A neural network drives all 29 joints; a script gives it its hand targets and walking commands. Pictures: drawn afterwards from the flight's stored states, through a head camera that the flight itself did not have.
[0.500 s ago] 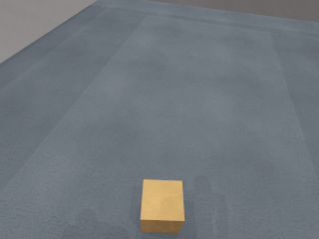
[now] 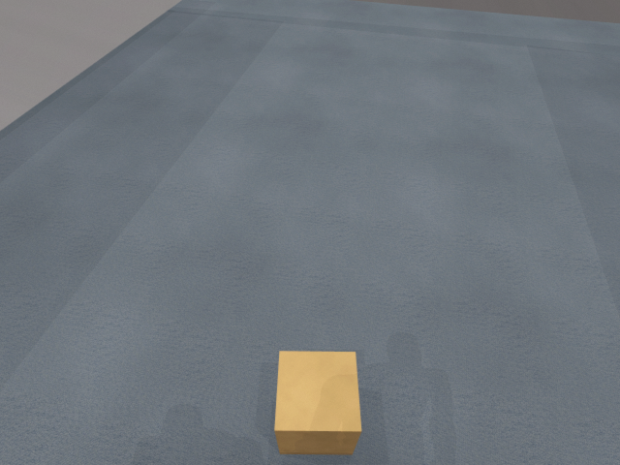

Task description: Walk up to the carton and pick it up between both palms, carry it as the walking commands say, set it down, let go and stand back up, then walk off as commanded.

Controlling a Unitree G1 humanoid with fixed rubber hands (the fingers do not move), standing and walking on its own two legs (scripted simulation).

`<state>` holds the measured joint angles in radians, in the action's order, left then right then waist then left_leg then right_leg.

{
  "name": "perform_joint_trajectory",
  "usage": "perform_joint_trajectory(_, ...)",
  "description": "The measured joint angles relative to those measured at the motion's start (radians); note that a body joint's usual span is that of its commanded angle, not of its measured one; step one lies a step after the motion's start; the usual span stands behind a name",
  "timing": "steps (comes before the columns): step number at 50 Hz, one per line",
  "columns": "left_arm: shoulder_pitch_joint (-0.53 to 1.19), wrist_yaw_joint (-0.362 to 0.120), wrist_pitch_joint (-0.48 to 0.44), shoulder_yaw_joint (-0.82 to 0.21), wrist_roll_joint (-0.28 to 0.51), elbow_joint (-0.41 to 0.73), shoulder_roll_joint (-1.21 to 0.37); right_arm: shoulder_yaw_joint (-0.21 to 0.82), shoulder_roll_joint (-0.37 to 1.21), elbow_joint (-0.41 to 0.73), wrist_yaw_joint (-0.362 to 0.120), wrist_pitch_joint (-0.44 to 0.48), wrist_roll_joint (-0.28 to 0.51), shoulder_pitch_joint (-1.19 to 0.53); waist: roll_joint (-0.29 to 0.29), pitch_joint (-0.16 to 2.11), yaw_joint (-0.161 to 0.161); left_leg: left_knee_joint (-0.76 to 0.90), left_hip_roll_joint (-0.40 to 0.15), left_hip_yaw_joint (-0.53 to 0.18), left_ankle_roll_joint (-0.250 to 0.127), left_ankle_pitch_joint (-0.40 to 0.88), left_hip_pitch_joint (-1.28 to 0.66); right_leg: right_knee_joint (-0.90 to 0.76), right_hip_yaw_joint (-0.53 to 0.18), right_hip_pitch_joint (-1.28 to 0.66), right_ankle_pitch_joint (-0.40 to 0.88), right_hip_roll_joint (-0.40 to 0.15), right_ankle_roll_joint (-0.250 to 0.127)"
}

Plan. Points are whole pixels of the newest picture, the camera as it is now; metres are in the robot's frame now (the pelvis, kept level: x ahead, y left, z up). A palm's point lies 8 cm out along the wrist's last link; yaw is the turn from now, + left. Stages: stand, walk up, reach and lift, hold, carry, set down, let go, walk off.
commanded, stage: walk up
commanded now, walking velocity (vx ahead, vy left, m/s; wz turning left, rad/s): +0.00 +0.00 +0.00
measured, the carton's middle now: (316, 404) +0.41 -0.01 -0.65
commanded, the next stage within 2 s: stand in 0.14 s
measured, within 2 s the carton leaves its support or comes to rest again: neither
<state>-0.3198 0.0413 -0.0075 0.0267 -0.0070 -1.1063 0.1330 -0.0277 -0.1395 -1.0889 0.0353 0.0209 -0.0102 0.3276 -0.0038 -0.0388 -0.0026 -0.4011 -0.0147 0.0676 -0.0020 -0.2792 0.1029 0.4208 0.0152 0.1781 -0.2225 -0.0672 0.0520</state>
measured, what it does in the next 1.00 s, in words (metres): lowers itself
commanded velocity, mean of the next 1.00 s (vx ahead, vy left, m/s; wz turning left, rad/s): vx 0.00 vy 0.00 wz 0.00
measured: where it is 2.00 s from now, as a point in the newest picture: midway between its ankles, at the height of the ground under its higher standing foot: outside the picture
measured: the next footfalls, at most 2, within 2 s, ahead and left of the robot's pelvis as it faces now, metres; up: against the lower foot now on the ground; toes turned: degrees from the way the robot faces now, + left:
none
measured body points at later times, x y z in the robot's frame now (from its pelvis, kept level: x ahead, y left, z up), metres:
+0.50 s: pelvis -0.03 -0.01 -0.02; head +0.02 -0.01 +0.42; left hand +0.14 +0.23 -0.14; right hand +0.14 -0.24 -0.15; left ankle -0.04 +0.11 -0.74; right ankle +0.00 -0.15 -0.74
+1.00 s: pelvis -0.06 -0.02 -0.06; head +0.07 -0.01 +0.37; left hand +0.15 +0.21 -0.18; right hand +0.16 -0.21 -0.18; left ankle -0.04 +0.11 -0.74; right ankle +0.00 -0.15 -0.74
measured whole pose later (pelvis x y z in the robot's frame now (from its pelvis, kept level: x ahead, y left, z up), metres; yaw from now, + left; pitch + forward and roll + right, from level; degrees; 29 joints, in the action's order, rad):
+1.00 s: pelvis -0.06 -0.02 -0.06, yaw +2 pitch +19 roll +0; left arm 0.04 -0.06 0.46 0.10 -0.05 -0.44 0.16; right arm -0.08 -0.10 -0.40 0.01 -0.48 -0.03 -0.02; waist 0.01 0.05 -0.01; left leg -0.94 -0.02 -0.01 0.02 -0.40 0.87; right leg 0.90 0.00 0.91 -0.32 -0.03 0.02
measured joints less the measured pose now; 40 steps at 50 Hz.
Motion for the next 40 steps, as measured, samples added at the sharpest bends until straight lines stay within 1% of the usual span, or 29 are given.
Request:
perform_joint_trajectory(17, -0.014, -0.002, -0.003, 0.005, -0.003, 0.005, -0.010, -0.001, 0.010, -0.009, 0.001, -0.005, -0.002, 0.019, 0.003, 0.000, 0.001, 0.000, -0.017, 0.000, 0.015, 0.007, 0.003, -0.002, 0.004, 0.004, 0.008, 0.015, -0.014)
perform_joint_trajectory(18, -0.011, -0.006, 0.024, -0.010, 0.022, 0.066, -0.003, 0.016, 0.005, 0.053, -0.001, -0.033, 0.027, 0.020, 0.003, 0.015, 0.006, -0.036, -0.017, -0.003, 0.011, -0.017, 0.048, 0.031, -0.005, 0.048, -0.014, 0.020, -0.020)
perform_joint_trajectory(20, 0.064, -0.002, 0.101, -0.030, 0.040, 0.196, 0.025, 0.043, -0.022, 0.190, 0.004, -0.118, 0.059, -0.048, 0.006, 0.040, 0.006, -0.147, -0.022, -0.013, 0.005, -0.039, 0.177, 0.125, -0.008, 0.166, -0.040, 0.027, -0.039)
perform_joint_trajectory(22, 0.189, 0.002, 0.209, -0.054, 0.074, 0.293, 0.069, 0.070, -0.062, 0.292, 0.010, -0.235, 0.090, -0.172, 0.005, 0.042, 0.004, -0.231, -0.022, -0.021, 0.012, -0.066, 0.261, 0.199, -0.004, 0.245, -0.050, 0.023, -0.034)
perform_joint_trajectory(25, 0.359, 0.000, 0.419, -0.062, 0.114, 0.356, 0.112, 0.082, -0.100, 0.376, 0.018, -0.454, 0.123, -0.344, 0.012, 0.072, -0.003, -0.288, -0.024, -0.034, 0.009, -0.075, 0.354, 0.247, 0.005, 0.328, -0.062, 0.024, -0.028)
perform_joint_trajectory(27, 0.412, -0.007, 0.540, -0.053, 0.115, 0.380, 0.115, 0.078, -0.091, 0.403, 0.018, -0.575, 0.125, -0.403, 0.012, 0.097, -0.005, -0.285, -0.023, -0.041, 0.017, -0.070, 0.391, 0.245, 0.008, 0.363, -0.058, 0.024, -0.028)
perform_joint_trajectory(28, 0.417, -0.015, 0.582, -0.046, 0.105, 0.395, 0.109, 0.071, -0.077, 0.417, 0.017, -0.618, 0.117, -0.411, 0.012, 0.105, -0.005, -0.273, -0.022, -0.044, 0.019, -0.063, 0.398, 0.233, 0.008, 0.370, -0.053, 0.026, -0.028)
perform_joint_trajectory(30, 0.393, -0.036, 0.630, -0.026, 0.066, 0.433, 0.086, 0.050, -0.036, 0.453, 0.011, -0.667, 0.086, -0.392, 0.010, 0.111, -0.004, -0.238, -0.022, -0.049, 0.020, -0.047, 0.400, 0.198, 0.008, 0.371, -0.037, 0.030, -0.031)
perform_joint_trajectory(32, 0.345, -0.057, 0.633, -0.001, 0.012, 0.478, 0.057, 0.024, 0.010, 0.500, 0.005, -0.674, 0.043, -0.345, 0.008, 0.106, -0.003, -0.208, -0.022, -0.054, 0.019, -0.032, 0.402, 0.168, 0.009, 0.372, -0.023, 0.033, -0.035)
perform_joint_trajectory(35, 0.281, -0.080, 0.590, 0.028, -0.053, 0.547, 0.020, -0.015, 0.065, 0.565, -0.001, -0.633, -0.019, -0.281, 0.007, 0.098, -0.006, -0.213, -0.020, -0.063, 0.020, -0.026, 0.446, 0.170, 0.010, 0.412, -0.018, 0.034, -0.036)
perform_joint_trajectory(37, 0.261, -0.090, 0.548, 0.046, -0.076, 0.583, 0.005, -0.037, 0.083, 0.598, -0.008, -0.589, -0.046, -0.257, 0.007, 0.098, -0.008, -0.250, -0.017, -0.069, 0.022, -0.035, 0.505, 0.206, 0.010, 0.469, -0.027, 0.032, -0.035)
perform_joint_trajectory(40, 0.260, -0.103, 0.492, 0.069, -0.087, 0.615, 0.001, -0.050, 0.083, 0.634, -0.021, -0.529, -0.058, -0.253, 0.006, 0.106, -0.009, -0.327, -0.014, -0.073, 0.024, -0.057, 0.603, 0.281, 0.005, 0.567, -0.047, 0.031, -0.033)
